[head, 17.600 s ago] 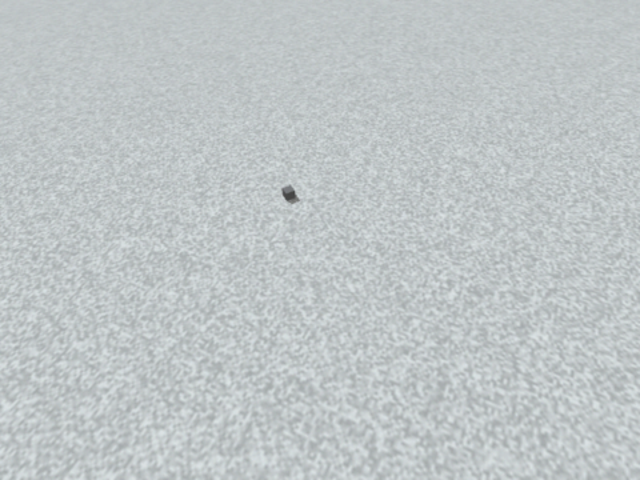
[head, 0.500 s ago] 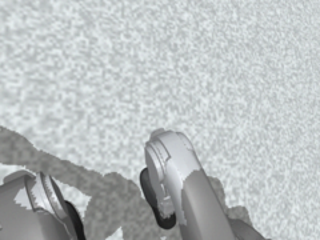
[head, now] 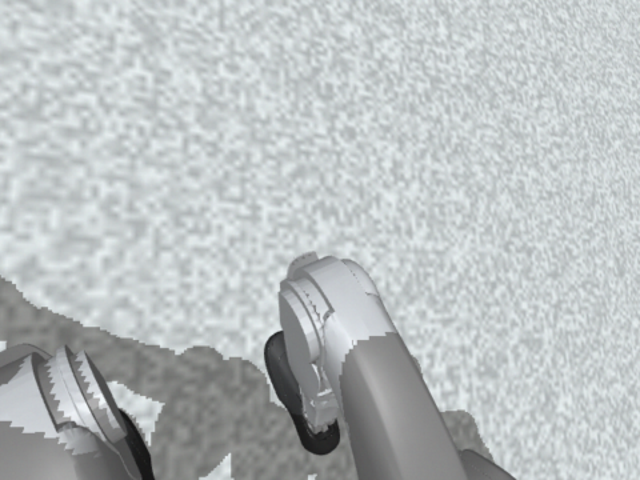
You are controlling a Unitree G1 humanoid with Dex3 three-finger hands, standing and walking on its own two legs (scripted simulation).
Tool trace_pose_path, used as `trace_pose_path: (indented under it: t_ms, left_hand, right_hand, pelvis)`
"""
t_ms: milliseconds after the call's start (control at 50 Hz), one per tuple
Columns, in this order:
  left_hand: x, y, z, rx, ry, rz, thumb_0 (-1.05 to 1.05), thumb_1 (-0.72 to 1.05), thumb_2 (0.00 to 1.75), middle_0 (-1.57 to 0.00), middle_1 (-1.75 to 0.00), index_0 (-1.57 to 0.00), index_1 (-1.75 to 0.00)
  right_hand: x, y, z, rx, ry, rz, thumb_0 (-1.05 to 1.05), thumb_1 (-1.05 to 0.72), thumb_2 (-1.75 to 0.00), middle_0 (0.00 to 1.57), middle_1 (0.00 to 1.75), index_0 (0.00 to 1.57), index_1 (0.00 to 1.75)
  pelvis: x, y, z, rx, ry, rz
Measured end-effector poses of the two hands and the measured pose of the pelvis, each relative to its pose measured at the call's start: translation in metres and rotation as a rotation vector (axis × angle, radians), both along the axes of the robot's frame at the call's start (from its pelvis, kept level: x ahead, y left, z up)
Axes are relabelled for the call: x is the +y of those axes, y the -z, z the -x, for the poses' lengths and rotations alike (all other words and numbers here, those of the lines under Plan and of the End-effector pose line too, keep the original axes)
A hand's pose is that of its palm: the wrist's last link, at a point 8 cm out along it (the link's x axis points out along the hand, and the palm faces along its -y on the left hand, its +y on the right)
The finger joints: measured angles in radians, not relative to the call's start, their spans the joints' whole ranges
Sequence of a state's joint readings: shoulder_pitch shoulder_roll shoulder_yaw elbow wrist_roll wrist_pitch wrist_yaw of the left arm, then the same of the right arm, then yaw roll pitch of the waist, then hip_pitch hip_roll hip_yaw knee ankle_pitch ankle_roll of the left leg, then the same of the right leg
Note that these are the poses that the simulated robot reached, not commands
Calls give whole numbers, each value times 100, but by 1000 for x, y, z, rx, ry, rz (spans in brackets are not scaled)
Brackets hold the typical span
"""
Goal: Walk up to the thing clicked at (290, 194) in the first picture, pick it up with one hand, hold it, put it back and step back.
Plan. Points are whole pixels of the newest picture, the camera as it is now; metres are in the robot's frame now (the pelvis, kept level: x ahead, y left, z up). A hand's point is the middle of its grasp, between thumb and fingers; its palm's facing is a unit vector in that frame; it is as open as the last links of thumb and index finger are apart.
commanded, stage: rest palm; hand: left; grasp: from above
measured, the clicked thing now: out of the picture +0.40 +0.34 -0.28
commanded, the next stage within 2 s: close in 0.14 s
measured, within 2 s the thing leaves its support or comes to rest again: neither
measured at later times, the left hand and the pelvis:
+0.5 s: hand out of the picture +0.39 +0.36 -0.25, palm faces -0.28 -0.34 -0.90, open 13.7 cm; pelvis +0.00 +0.00 +0.00, yaw +0 degrees
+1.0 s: hand out of the picture +0.39 +0.36 -0.24, palm faces -0.30 -0.33 -0.89, open 12.3 cm; pelvis +0.00 +0.00 +0.01, yaw +0 degrees
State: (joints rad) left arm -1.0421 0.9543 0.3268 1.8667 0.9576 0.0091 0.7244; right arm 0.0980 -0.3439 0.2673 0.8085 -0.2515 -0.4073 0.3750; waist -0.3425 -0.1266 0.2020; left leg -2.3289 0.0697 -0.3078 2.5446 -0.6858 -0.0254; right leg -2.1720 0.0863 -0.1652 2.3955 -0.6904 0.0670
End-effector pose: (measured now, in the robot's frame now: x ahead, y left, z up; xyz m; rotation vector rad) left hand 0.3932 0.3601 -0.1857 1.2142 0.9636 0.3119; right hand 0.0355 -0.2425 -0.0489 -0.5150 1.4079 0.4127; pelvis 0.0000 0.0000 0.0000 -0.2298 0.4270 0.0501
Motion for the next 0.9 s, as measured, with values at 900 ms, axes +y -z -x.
trace_pose_path:
  t_ms: [900]
  left_hand:
    - [2, 0, 2, 6, 48, -20, 0, -26, 77, -32, -80, -32, -80]
  right_hand:
    - [1, -16, -9, -24, -47, 0, 1, -91, -90, 20, 30, 19, 30]
  pelvis:
    - [0, -10, 3, -9, -1, 18]
